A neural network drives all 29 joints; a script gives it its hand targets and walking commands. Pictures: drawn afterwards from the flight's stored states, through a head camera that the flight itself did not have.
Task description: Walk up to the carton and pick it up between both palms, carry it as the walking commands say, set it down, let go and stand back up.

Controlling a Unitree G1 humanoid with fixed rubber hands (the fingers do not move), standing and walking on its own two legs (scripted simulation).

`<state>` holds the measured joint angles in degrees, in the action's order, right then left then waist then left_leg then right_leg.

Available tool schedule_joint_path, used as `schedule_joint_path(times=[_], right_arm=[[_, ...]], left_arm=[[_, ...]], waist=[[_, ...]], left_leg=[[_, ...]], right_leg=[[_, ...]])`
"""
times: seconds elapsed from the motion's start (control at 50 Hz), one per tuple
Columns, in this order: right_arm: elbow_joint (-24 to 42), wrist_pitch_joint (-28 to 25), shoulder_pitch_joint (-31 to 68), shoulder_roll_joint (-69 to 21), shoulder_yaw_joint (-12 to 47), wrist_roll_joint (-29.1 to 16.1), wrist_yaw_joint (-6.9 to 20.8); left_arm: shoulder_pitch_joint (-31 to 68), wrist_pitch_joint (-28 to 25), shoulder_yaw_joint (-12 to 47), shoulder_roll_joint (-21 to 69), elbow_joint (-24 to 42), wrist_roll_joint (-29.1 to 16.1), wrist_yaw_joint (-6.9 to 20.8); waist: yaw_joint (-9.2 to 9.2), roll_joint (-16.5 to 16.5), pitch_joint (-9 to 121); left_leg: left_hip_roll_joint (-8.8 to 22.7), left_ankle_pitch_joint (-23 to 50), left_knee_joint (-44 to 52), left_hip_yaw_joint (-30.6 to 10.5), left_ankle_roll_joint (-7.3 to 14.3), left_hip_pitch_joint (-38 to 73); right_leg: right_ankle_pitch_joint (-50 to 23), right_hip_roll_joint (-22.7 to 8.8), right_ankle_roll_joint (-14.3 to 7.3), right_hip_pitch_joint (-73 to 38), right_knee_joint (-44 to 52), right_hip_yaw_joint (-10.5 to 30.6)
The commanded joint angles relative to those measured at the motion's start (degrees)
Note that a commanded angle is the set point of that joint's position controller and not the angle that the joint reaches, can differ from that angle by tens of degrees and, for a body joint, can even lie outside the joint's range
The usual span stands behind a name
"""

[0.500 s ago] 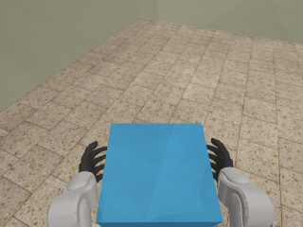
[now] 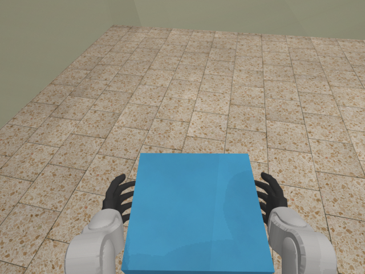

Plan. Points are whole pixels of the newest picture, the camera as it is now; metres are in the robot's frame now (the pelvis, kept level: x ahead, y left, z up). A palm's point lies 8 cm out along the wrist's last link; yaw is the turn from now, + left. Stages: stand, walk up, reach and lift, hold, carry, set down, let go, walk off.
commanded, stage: carry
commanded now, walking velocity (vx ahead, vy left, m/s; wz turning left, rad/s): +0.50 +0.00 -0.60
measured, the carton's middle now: (193, 227) +0.23 +0.01 +0.01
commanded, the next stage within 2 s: none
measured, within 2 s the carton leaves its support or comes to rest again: neither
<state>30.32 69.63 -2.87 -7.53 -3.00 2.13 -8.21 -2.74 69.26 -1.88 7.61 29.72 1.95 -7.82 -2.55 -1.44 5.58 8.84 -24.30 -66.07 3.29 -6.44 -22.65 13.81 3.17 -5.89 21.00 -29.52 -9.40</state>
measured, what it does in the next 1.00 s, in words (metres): walks ahead, turning right: left foot, then right foot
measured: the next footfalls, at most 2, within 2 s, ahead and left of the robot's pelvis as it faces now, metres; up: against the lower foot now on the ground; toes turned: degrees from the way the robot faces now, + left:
left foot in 0.28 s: +0.36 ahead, +0.12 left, +0.00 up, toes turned -3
right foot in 0.74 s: +0.54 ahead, -0.22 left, +0.00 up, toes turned -36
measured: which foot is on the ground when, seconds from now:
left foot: up 0.00-0.26, down 0.28-0.78, up 0.80-1.00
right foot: down 0.00-0.30, up 0.32-0.72, down 0.74-1.00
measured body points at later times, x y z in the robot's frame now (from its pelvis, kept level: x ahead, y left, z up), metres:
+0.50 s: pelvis +0.31 +0.02 +0.02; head +0.31 +0.04 +0.47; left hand +0.59 +0.06 +0.10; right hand +0.46 -0.22 +0.11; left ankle +0.32 +0.13 -0.73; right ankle +0.26 -0.08 -0.67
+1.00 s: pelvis +0.57 -0.16 +0.02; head +0.60 -0.19 +0.46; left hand +0.86 -0.17 +0.08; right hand +0.69 -0.43 +0.08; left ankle +0.68 -0.03 -0.68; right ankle +0.50 -0.19 -0.73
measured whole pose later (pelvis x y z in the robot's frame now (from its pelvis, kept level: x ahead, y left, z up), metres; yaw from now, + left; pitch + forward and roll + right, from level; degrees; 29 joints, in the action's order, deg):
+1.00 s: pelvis +0.57 -0.16 +0.02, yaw -35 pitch +6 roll +1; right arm 34.3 66.1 -4.7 -7.8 -1.8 2.4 -7.9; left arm -4.5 65.6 -1.5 7.7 33.3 0.9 -7.5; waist -1.9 -0.7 2.6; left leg 6.8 -18.0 -48.7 2.5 -6.2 -32.2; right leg 13.0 3.3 -5.0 13.1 -19.6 -2.7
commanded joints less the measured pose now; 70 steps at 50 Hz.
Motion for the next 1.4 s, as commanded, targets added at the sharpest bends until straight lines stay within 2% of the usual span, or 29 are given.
schedule_joint_path(times=[0.0, 0.06, 0.18, 0.24, 0.26, 0.28, 0.3, 0.34, 0.36, 0.4, 0.62, 0.68, 0.72, 0.74, 0.76, 0.78, 0.8, 0.82, 0.88, 0.96, 1.08, 1.12, 1.14, 1.16, 1.18, 1.2, 1.24, 1.28, 1.38], right_arm=[[8.16, -3.8, 20.9, -48.28, 37.65, -15.71, 7.37], [9.02, -4.82, 19.77, -46.87, 37.9, -14.83, 6.86], [11.3, -4.01, 19.97, -42.81, 38.63, -15.18, 6.45], [10.25, -2.7, 19.02, -40.93, 37.82, -15.5, 6.25], [8.94, -2.2, 17.82, -40.05, 37.01, -15.28, 6.05], [7.22, -1.84, 16.88, -37.78, 35.27, -14.03, 5.68], [6.61, -2.04, 16.55, -38.38, 34.29, -14.17, 5.86], [8.49, -2.1, 20.21, -41.31, 35.12, -14.34, 6.2], [8.19, -2.12, 21.52, -43.19, 35.6, -14.88, 6.54], [7.65, -2.51, 21.77, -45.27, 36.16, -15.27, 7.1], [10.27, -1.52, 21.46, -40.55, 36.7, -15.62, 7.56], [9.61, -1.0, 20.58, -39.09, 35.68, -14.96, 7.02], [8.92, -0.65, 20.06, -38.31, 34.87, -14.58, 6.7], [8.96, -0.41, 20.83, -37.69, 34.24, -14.18, 6.53], [10.13, -0.39, 21.02, -38.24, 35.07, -13.52, 6.29], [9.23, -0.7, 19.96, -40.53, 35.07, -13.87, 6.21], [9.17, -1.35, 20.82, -42.72, 36.0, -14.98, 6.67], [9.04, -2.01, 21.38, -45.28, 37.08, -15.51, 7.25], [9.69, -4.5, 19.69, -49.08, 38.05, -15.49, 7.75], [11.06, -5.89, 18.69, -46.72, 39.29, -14.88, 7.23], [12.47, -4.92, 19.15, -42.38, 39.73, -15.22, 6.84], [11.36, -4.06, 18.79, -41.2, 39.11, -15.39, 6.71], [10.04, -3.52, 17.86, -40.38, 38.42, -15.26, 6.58], [8.95, -3.03, 17.61, -38.4, 37.07, -14.59, 6.22], [6.55, -2.83, 16.4, -37.37, 35.22, -14.05, 6.22], [7.66, -2.77, 17.92, -38.78, 35.61, -14.52, 6.45], [7.98, -2.98, 20.7, -42.15, 35.95, -14.47, 6.83], [7.72, -3.32, 21.26, -44.76, 36.5, -15.02, 7.26], [9.45, -3.07, 21.9, -42.82, 37.36, -15.95, 7.74]], left_arm=[[22.4, -2.23, 38.47, 48.35, 8.32, -18.32, 8.51], [19.87, -3.2, 37.48, 45.83, 8.53, -17.82, 9.04], [17.54, -2.89, 35.89, 40.95, 10.22, -16.21, 8.2], [18.48, -1.66, 35.82, 38.46, 10.96, -15.42, 7.26], [19.14, -1.01, 35.97, 36.79, 11.08, -14.95, 6.99], [20.24, -0.08, 36.44, 35.27, 11.26, -14.84, 7.0], [19.65, 0.52, 36.61, 35.96, 11.24, -15.37, 7.09], [21.96, 0.76, 36.86, 39.26, 9.38, -16.4, 7.68], [22.87, 0.64, 36.65, 40.95, 8.8, -16.2, 7.83], [22.05, -0.1, 36.13, 43.1, 7.12, -15.33, 7.86], [20.35, -0.37, 35.0, 40.01, 8.99, -13.42, 5.54], [20.59, 0.42, 35.08, 39.49, 8.65, -14.24, 5.71], [19.25, 0.68, 34.85, 39.72, 6.98, -14.9, 5.9], [18.65, 0.84, 34.99, 39.35, 6.47, -15.04, 6.03], [18.91, 0.73, 34.57, 38.81, 5.73, -14.87, 6.24], [20.94, 0.51, 35.86, 40.07, 7.35, -16.22, 6.32], [22.66, -0.29, 36.98, 41.71, 9.19, -16.91, 6.49], [23.66, -0.97, 37.95, 44.29, 9.97, -17.31, 6.97], [20.87, -2.8, 38.54, 48.98, 9.13, -18.12, 8.71], [17.15, -4.17, 37.67, 45.36, 9.23, -17.15, 9.11], [16.25, -3.57, 36.6, 40.18, 11.0, -15.49, 8.06], [17.25, -2.69, 36.64, 38.41, 11.23, -14.81, 7.38], [17.87, -2.09, 36.75, 37.09, 11.2, -14.29, 7.04], [19.43, -1.27, 37.05, 35.38, 11.22, -13.97, 6.94], [18.68, -0.31, 37.18, 35.51, 10.85, -14.13, 6.82], [19.45, -0.14, 36.75, 36.03, 9.72, -14.34, 7.05], [21.8, -0.09, 37.05, 39.87, 8.16, -15.18, 7.66], [21.88, -0.8, 36.62, 42.36, 6.91, -14.72, 7.79], [19.56, -1.74, 35.25, 41.56, 6.41, -12.52, 6.18]], waist=[[1.77, 5.02, 11.81], [1.56, 6.93, 10.03], [1.19, 9.79, 7.79], [2.73, 6.71, 10.73], [4.06, 2.42, 15.09], [5.16, -10.53, 18.45], [3.95, -20.54, 19.69], [4.0, -6.4, 13.94], [3.93, -3.45, 10.98], [3.63, -5.37, 8.82], [3.29, -8.97, 2.76], [2.7, -9.88, 5.34], [0.68, -8.38, 9.92], [-0.68, -1.57, 12.04], [-0.44, 15.45, 14.35], [0.73, 12.46, 14.36], [1.03, 6.23, 15.51], [1.47, 2.99, 15.56], [1.83, 5.78, 14.16], [1.42, 7.44, 11.6], [1.56, 10.82, 8.34], [2.68, 8.05, 9.94], [3.75, 3.82, 13.57], [5.28, -6.56, 16.66], [4.13, -22.08, 19.11], [3.76, -15.49, 18.28], [3.7, -3.84, 11.38], [3.66, -4.77, 8.4], [3.65, -6.52, 5.67]], left_leg=[[-0.42, 4.15, 10.09, -1.57, 0.73, -10.59], [-2.45, 8.25, 19.39, 0.64, 0.5, -11.6], [-4.9, 17.79, 32.79, 3.72, 0.65, -5.41], [-6.58, 19.58, 43.01, 7.95, 1.29, 13.36], [-3.06, 16.78, 42.44, 4.43, 3.03, 27.38], [12.02, 10.53, 48.55, -15.24, 7.21, 33.99], [20.09, 7.79, 54.26, -31.36, 12.42, 35.84], [19.12, 9.84, 56.23, -21.57, 12.44, 26.84], [17.74, 11.42, 57.88, -15.31, 11.49, 23.88], [14.36, 16.11, 58.3, -5.05, 9.51, 22.35], [11.28, 30.14, 54.8, 14.1, 5.44, 29.1], [9.67, 48.37, 43.92, 17.6, 3.28, 31.45], [6.76, 50.08, 26.43, 19.82, 1.07, 25.61], [3.87, 41.02, 11.77, 18.58, -0.93, 10.5], [-4.11, 7.25, -6.05, 13.95, -1.95, -10.24], [-4.86, -7.59, -14.02, 2.92, -1.02, -21.08], [-2.86, -6.01, -14.3, -2.98, 0.02, -23.22], [-0.71, -2.67, -9.02, -4.72, 0.44, -20.67], [-0.74, 2.77, 8.03, -2.32, 0.34, -11.58], [-3.01, 7.94, 20.54, 0.73, 0.1, -12.64], [-5.9, 19.15, 35.35, 3.25, 0.36, -1.98], [-6.6, 21.64, 42.7, 5.85, 1.01, 10.69], [-5.02, 19.74, 43.68, 4.66, 2.2, 23.49], [6.72, 10.59, 48.52, -9.63, 4.75, 31.72], [20.0, 4.01, 55.7, -32.21, 11.74, 37.04], [20.25, 1.53, 56.35, -29.6, 12.85, 33.01], [17.51, 6.35, 58.77, -18.05, 11.44, 24.86], [13.73, 14.12, 59.03, -7.18, 9.68, 23.7], [12.42, 17.58, 60.18, 2.65, 8.63, 28.0]], right_leg=[[-22.71, -16.02, -5.48, -19.89, 13.65, 21.42], [-25.36, -15.04, -5.97, -20.66, 15.23, 19.48], [-30.34, -11.43, -2.99, -19.84, 12.53, 14.53], [-31.27, -8.07, -0.01, -12.94, 1.7, 10.36], [-25.72, -5.64, 1.45, -4.08, -9.14, 8.56], [-7.82, -0.92, 3.88, 6.08, -24.81, 4.3], [13.98, 1.17, 4.77, 14.56, -32.42, 5.54], [7.9, -5.72, 4.61, 14.35, -36.2, 9.76], [5.71, -8.34, 4.97, 14.32, -32.9, 10.13], [2.68, -8.69, 5.73, 12.71, -25.72, 7.74], [-8.89, -5.81, 4.68, 12.61, -4.81, -2.45], [-7.04, -0.46, 3.6, 5.41, -1.58, -5.9], [-7.3, 3.03, 1.72, -8.41, 1.65, -5.01], [-4.45, -5.18, -3.74, -20.62, 2.58, 10.63], [-4.89, -17.82, -12.65, -33.71, 10.02, 37.66], [-19.25, -20.86, -14.56, -37.68, 10.43, 43.67], [-29.71, -20.1, -13.01, -37.25, 9.36, 38.75], [-34.71, -19.12, -10.03, -32.92, 9.56, 33.32], [-34.48, -15.42, -5.31, -24.54, 10.58, 21.02], [-33.32, -14.68, -6.06, -24.25, 13.78, 18.85], [-30.76, -11.04, -1.66, -19.06, 12.8, 14.44], [-29.1, -8.21, 0.43, -14.26, 5.67, 11.5], [-25.75, -5.41, 1.49, -7.1, -3.88, 9.28], [-12.63, -1.67, 3.22, 1.92, -18.89, 6.18], [13.08, 2.83, 4.7, 14.11, -28.81, 5.06], [11.44, -2.57, 4.0, 13.4, -34.65, 9.61], [4.56, -7.06, 4.49, 13.58, -34.03, 10.43], [0.2, -8.04, 5.24, 13.36, -29.29, 8.63], [-6.59, -8.22, 6.64, 18.51, -22.42, 4.93]])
